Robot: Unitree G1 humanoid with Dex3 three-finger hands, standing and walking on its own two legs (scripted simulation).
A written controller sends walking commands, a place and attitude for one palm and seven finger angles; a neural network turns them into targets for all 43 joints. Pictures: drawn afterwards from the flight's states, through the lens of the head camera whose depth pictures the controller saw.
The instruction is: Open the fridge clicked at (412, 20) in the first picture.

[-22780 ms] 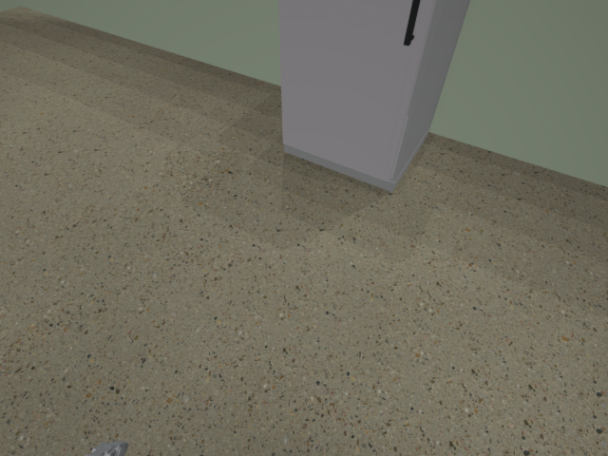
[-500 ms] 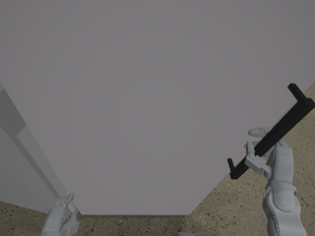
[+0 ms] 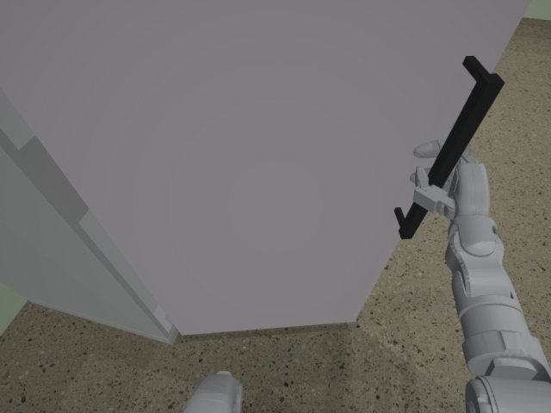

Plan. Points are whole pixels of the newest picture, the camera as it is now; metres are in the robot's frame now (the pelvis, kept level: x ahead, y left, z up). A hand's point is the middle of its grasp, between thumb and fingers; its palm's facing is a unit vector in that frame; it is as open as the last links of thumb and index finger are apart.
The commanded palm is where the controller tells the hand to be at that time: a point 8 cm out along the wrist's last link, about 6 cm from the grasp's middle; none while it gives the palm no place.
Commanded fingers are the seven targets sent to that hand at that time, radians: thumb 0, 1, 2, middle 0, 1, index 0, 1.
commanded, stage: stop walking and hold the door back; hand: right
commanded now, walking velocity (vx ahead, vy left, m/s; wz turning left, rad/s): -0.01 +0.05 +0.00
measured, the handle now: (432, 166) +0.45 -0.20 +0.11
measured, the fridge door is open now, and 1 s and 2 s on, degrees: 70 69 71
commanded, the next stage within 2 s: loosen the grip on the handle in 0.74 s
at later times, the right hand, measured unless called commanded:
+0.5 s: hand (419, 186) +0.42 -0.18 +0.10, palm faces +0.19 +0.97 -0.17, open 5.6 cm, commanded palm +0.39 -0.23 +0.09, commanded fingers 0.00 -0.90 -0.90 0.45 1.40 0.45 1.40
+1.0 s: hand (428, 188) +0.41 -0.19 +0.11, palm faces +0.23 +0.96 -0.17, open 6.9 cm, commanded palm +0.37 -0.23 +0.10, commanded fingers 0.00 0.19 -0.38 0.45 1.40 0.45 1.40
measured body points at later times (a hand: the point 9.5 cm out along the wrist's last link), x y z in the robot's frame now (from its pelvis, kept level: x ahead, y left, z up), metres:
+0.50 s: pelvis +0.05 +0.01 -0.02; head +0.07 -0.01 +0.43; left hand +0.21 +0.29 -0.09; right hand +0.41 -0.23 +0.11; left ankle +0.07 +0.14 -0.75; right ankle +0.09 -0.09 -0.75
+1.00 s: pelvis +0.03 +0.03 -0.02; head +0.03 +0.03 +0.43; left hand +0.14 +0.29 -0.11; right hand +0.39 -0.24 +0.12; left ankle +0.03 +0.14 -0.75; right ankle +0.09 -0.09 -0.75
